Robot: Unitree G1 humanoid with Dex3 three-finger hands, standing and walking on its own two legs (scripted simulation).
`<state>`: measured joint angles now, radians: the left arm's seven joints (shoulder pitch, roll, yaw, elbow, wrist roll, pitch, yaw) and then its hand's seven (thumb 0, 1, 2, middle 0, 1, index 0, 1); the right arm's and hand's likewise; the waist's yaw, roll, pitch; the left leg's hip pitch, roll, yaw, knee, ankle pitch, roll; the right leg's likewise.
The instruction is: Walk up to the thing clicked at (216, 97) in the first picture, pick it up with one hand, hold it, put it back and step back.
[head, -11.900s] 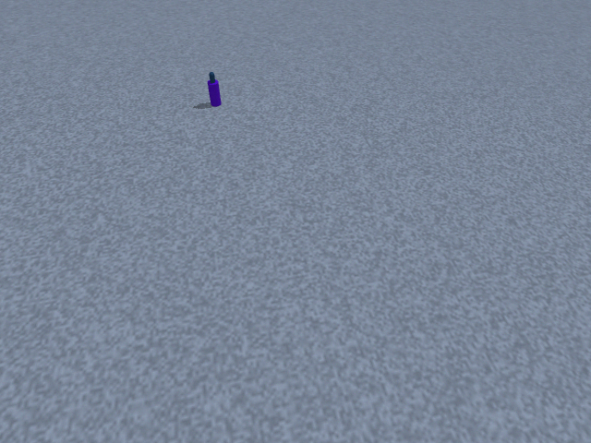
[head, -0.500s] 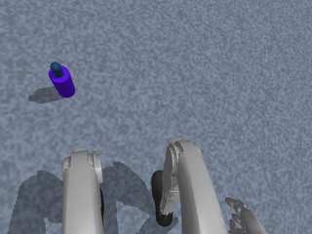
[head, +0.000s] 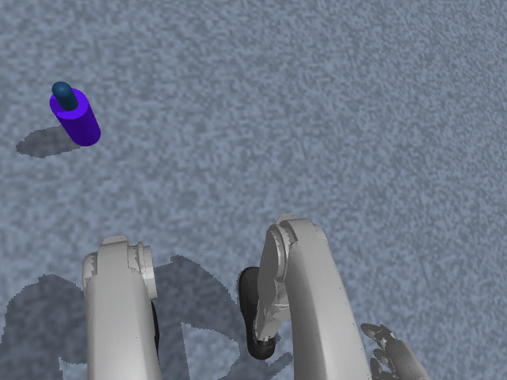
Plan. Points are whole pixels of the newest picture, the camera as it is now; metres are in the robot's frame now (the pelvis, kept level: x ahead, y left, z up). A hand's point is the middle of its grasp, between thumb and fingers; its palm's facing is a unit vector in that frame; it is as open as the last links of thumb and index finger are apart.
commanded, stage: approach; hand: left
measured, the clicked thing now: (74, 113) +0.58 +0.25 -0.28
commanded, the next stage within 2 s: close in in 0.52 s
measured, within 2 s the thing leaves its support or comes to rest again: neither
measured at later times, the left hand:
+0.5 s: hand out of the picture +0.52 +0.37 -0.16, palm faces +0.30 -0.96 -0.01, open 17.6 cm
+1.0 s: hand (41, 139) +0.51 +0.29 -0.24, palm faces +0.34 -0.94 -0.03, open 17.0 cm
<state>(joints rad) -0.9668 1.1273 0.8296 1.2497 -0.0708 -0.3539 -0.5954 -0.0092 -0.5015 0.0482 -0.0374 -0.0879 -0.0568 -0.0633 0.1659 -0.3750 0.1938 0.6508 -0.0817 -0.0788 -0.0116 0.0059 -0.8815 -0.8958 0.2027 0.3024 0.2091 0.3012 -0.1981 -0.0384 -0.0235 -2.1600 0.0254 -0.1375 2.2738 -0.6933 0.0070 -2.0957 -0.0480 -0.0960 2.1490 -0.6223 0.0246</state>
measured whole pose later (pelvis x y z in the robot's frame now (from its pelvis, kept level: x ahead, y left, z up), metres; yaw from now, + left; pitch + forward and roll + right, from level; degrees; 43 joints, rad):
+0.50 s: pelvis -0.01 +0.01 -0.05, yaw -5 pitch +25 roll -15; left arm -0.98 1.16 0.79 1.43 -0.01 -0.67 -0.39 -0.01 -0.59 0.06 -0.05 -0.11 -0.06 -0.09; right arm 0.02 -0.38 0.41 0.55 -0.22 0.02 0.04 0.00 -0.89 -0.90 0.20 0.30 0.21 0.30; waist -0.32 -0.19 0.21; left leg -2.25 0.03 -0.24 2.49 -0.71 0.01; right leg -2.14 -0.02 -0.17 2.28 -0.60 0.05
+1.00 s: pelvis -0.02 +0.02 -0.08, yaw -9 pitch +16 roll -18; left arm -0.88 1.11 0.63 1.60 -0.02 -0.97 -0.07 -0.01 -0.56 0.20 -0.06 -0.23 -0.11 -0.19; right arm -0.14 -0.40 0.57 0.50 -0.34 0.10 0.05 0.00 -0.89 -0.90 0.20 0.30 0.21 0.30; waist -0.35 -0.27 0.31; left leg -2.22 0.04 -0.34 2.60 -0.73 0.02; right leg -2.08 0.03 -0.23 2.31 -0.56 0.08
